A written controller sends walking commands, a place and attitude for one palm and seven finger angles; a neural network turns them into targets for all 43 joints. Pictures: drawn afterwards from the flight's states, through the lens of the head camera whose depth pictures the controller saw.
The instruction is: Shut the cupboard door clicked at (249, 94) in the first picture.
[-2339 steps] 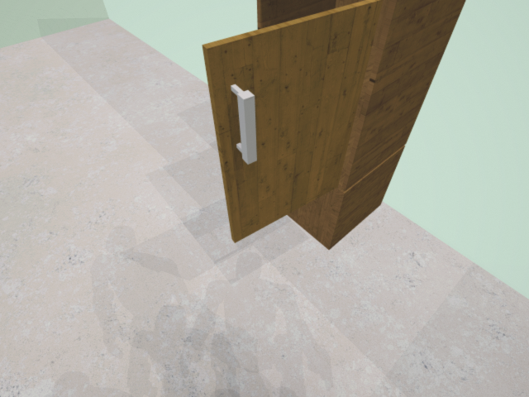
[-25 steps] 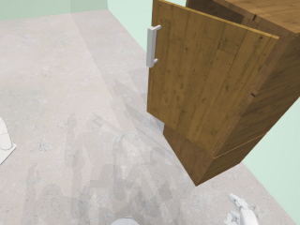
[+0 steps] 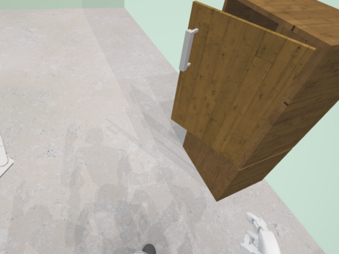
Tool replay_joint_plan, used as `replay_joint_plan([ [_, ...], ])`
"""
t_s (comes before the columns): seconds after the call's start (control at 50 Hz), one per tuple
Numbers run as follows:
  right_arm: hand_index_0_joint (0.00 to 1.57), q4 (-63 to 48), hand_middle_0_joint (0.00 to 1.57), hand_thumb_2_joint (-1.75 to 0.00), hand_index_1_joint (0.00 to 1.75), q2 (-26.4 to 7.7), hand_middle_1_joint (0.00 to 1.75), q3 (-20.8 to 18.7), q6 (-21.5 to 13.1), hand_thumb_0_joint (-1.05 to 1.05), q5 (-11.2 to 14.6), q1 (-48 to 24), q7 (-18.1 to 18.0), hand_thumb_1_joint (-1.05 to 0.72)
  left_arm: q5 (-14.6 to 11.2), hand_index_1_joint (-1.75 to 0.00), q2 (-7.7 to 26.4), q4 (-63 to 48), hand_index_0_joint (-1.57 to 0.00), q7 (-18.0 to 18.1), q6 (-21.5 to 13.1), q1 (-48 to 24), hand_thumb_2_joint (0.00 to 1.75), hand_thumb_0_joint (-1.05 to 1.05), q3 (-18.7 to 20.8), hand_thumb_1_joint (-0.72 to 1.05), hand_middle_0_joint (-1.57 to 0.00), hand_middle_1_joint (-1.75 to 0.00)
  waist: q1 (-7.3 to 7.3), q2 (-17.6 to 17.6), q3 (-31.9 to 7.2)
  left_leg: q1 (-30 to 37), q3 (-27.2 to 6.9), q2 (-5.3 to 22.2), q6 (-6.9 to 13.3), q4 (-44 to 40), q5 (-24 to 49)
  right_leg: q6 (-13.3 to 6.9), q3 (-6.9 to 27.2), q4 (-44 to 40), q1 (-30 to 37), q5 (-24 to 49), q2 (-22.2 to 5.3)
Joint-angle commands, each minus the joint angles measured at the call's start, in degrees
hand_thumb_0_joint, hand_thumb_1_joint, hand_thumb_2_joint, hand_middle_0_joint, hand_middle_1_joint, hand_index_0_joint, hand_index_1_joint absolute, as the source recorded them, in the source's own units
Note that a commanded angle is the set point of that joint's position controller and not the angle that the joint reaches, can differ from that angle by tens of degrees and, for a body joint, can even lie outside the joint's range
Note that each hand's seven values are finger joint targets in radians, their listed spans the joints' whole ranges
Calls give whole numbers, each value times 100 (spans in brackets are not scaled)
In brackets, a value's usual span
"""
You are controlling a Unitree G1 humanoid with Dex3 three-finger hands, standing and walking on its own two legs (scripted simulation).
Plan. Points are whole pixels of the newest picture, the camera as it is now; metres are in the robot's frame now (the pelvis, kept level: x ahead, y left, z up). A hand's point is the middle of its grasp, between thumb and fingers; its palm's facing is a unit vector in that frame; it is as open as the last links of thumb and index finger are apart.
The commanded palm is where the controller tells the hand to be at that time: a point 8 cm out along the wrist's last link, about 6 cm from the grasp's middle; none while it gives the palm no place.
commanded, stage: step back with the hand held close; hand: left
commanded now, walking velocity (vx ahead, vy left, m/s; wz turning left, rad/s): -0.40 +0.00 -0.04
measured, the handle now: (189, 50) +0.82 +0.00 +0.10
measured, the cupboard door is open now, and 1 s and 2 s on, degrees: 24 24 24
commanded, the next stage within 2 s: stop stepping back and stand still in 0.08 s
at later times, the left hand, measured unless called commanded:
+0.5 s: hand out of the picture +0.02 +0.32 +0.19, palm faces +0.19 -0.83 -0.53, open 7.4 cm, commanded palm +0.00 +0.37 +0.19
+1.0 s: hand out of the picture -0.11 +0.45 +0.20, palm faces +0.42 -0.79 -0.45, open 7.4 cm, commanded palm -0.15 +0.50 +0.19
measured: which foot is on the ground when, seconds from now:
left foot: down 0.00-0.10, up 0.12-0.22, down 0.24-0.40, up 0.42-0.60, down 0.62-1.00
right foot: up 0.00-0.10, down 0.12-0.22, up 0.24-0.44, down 0.46-0.62, up 0.64-0.84, down 0.86-1.00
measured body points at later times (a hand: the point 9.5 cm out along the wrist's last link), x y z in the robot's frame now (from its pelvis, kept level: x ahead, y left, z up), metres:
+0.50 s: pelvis -0.19 +0.11 -0.01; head -0.19 +0.16 +0.43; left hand +0.00 +0.36 +0.22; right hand -0.10 -0.16 -0.08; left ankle -0.11 +0.18 -0.65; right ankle -0.16 +0.01 -0.73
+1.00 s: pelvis -0.31 +0.21 -0.01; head -0.32 +0.22 +0.44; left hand -0.14 +0.49 +0.22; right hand -0.19 -0.03 -0.10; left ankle -0.26 +0.30 -0.73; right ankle -0.32 +0.08 -0.73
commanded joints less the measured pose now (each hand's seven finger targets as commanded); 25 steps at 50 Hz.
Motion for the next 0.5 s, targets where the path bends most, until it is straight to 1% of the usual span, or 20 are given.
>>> replay_joint_plan([
  [0.0, 20, -652, 20, -90, 30, -877, 30, -354, -338, 0, -59, -365, 10, -90, -102, -30, 740, -1179, -20, -5, -209, -234, 90, 0, 159, 90, -20, -30, -11, 1222, -1053, 1615, -1124, 1038, -1113, -1874, -2477, -84, -381, -2041, 422, -313, 18],
  [0.04, 20, -497, 20, -90, 30, -828, 30, -354, -272, 0, -108, -303, 23, -90, -85, -30, 894, -1286, -20, 19, -294, -523, 90, 0, 200, 90, -20, -30, 0, 667, -1096, 2203, -644, 631, -1609, -782, -1747, -357, -28, -3568, 204, 57, -458],
  [0.08, 20, -209, 20, -90, 30, -700, 30, -298, -209, 0, -19, -292, -41, -90, -22, -30, 1152, -1342, -20, 110, -402, -791, 90, 0, 223, 90, -20, -30, -113, -1462, -520, 2789, -674, -19, -1277, 2730, -1840, -975, 1481, -4452, -1850, 1154, -2404],
  [0.12, 20, -408, 20, -90, 30, -597, 30, -100, -304, 0, -159, -591, -34, -90, 25, -30, 1576, -1683, -20, 198, -430, -1019, 90, 0, 646, 90, -20, -30, 2, -1107, -447, 1002, -1008, -242, -1071, 3782, -3050, -1425, 1398, -3488, -641, 3817, -2954],
  [0.14, 20, -392, 20, -90, 30, -565, 30, -126, -323, 0, -31, -459, -46, -90, 91, -30, 1311, -1300, -20, 21, -361, -1292, 90, 0, 330, 90, -20, -30, -125, -1568, -532, 961, -1305, -183, -938, 3584, -2829, -1125, 941, -2986, -437, 3854, -2671],
  [0.16, 20, -399, 20, -90, 30, -675, 30, -198, -271, 0, 73, -510, -142, -90, 120, -30, 1015, -1129, -20, -82, -246, -1405, 90, 0, 96, 90, -20, -30, -354, -1367, -21, 1199, -1194, -243, -843, 2459, -2241, -768, 479, -2429, -530, 4020, -2110],
  [0.18, 20, -405, 20, -90, 30, -875, 30, -193, -170, 0, 73, -410, -205, -90, 78, -30, 1080, -947, -20, -105, -36, -1328, 90, 0, 190, 90, -20, -30, -556, -216, 218, 1787, -1221, -277, -796, 968, -772, -210, -69, -1134, -1055, 3056, -1376],
  [0.2, 20, -519, 20, -90, 30, -1165, 30, -274, -229, 0, 9, -573, -202, -90, 17, -30, 1100, -1107, -20, -182, 96, -1311, 90, 0, 241, 90, -20, -30, -320, 1953, 117, 1492, -2663, 499, -619, -572, 153, 159, -229, 433, -941, 568, -281],
  [0.22, 20, -590, 20, -90, 30, -1036, 30, -257, -352, 0, -107, -609, -134, -90, 78, -30, 951, -1188, -20, -179, 37, -1421, 90, 0, 79, 90, -20, -30, -293, 2688, 149, 1071, -3592, 1099, -545, -1247, -460, 63, 473, 1152, -720, -645, 4],
  [0.24, 20, -533, 20, -90, 30, -946, 30, -188, -392, 0, -77, -458, -64, -90, 146, -30, 1109, -1239, -20, -126, -19, -1657, 90, 0, 210, 90, -20, -30, -225, 1924, 291, 513, -3420, 1078, -404, -1523, -2339, -3, 757, 1148, -375, -394, -133],
  [0.26, 20, -566, 20, -90, 30, -1015, 30, -205, -358, 0, 34, -477, 1, -90, 103, -30, 1035, -806, -20, -128, 27, -1270, 90, 0, 238, 90, -20, -30, -151, 1298, 127, 108, -2986, 1025, -578, -1975, -4768, 10, 390, 1252, 17, -216, 24],
  [0.28, 20, -795, 20, -90, 30, -1029, 30, -285, -304, 0, -11, -614, 29, -90, 78, -30, 1139, -1058, -20, -94, 96, -857, 90, 0, 485, 90, -20, -30, 1, 1617, -113, 96, -3059, 877, -1202, -2339, -5214, -3, 116, 1369, -12, -183, 297],
  [0.32, 20, -968, 20, -90, 30, -929, 30, -395, -204, 0, -130, -795, 166, -90, -49, -30, 1018, -1654, -20, -167, 244, -90, 90, 0, 524, 90, -20, -30, 199, 1927, -341, -149, -1969, 334, -2651, -3005, -4408, -42, -584, 864, 832, 2, 671],
  [0.36, 20, -1079, 20, -90, 30, -827, 30, -585, -130, 0, -175, -826, 244, -90, -77, -30, 1157, -2000, -20, -123, 214, 719, 90, 0, 732, 90, -20, -30, 434, 2516, -529, -1252, -260, -509, -3129, -2174, -3362, -276, -1320, -485, 2700, -449, 847],
  [0.38, 20, -976, 20, -90, 30, -764, 30, -551, -100, 0, -46, -493, 321, -90, 47, -30, 1259, -1934, -20, -64, 126, 1296, 90, 0, 736, 90, -20, -30, 574, 1070, -516, -1326, 644, -1202, -2682, 840, -3340, -902, -850, -1734, 2472, -677, -18],
  [0.4, 20, -831, 20, -90, 30, -715, 30, -512, -42, 0, 284, -58, 336, -90, 82, -30, 1443, -2002, -20, -9, 88, 1591, 90, 0, 786, 90, -20, -30, 370, -2605, -430, 365, -485, -1053, -1403, 5704, -3614, -1412, 1208, -2862, -739, 100, -1914],
  [0.42, 20, -826, 20, -90, 30, -813, 30, -478, 77, 0, 256, -430, 199, -90, 37, -30, 1154, -2342, -20, -122, 144, 763, 90, 0, 436, 90, -20, -30, -150, -2208, 126, -436, -1993, -626, 535, 7358, -3273, -1501, 2002, -3164, -2216, 225, -2599],
  [0.44, 20, -771, 20, -90, 30, -580, 30, -381, 39, 0, 210, -359, 128, -90, -89, -30, 1941, -2676, -20, -267, 92, -260, 90, 0, 1055, 90, -20, -30, -455, -1605, 49, -640, -1876, -434, 1355, 7509, -2613, -1348, 1633, -3617, -2432, -377, -2740],
  [0.46, 20, -1105, 20, -90, 30, -563, 30, -150, -23, 0, 67, -528, 90, -90, -132, -30, 3066, -2901, -20, -213, -230, -1221, 90, 0, 1777, 90, -20, -30, -565, -791, -20, -470, -1546, 222, 445, 6321, -2558, -908, 2007, -3729, -2090, -1241, -2972],
  [0.48, 20, -1083, 20, -90, 30, -634, 30, -129, 60, 0, -280, -323, 81, -90, 36, -30, 2983, -1371, -20, -164, -425, -953, 90, 0, 1919, 90, -20, -30, -587, -374, -141, 278, -746, 270, -486, 5094, -2160, 191, 911, -3309, -2183, -606, -2323],
])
